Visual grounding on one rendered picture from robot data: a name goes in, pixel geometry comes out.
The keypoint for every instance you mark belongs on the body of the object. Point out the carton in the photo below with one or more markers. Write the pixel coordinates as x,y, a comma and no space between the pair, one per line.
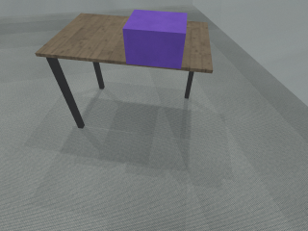
155,38

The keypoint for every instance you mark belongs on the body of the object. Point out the table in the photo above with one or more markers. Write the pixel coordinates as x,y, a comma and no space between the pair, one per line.
98,38

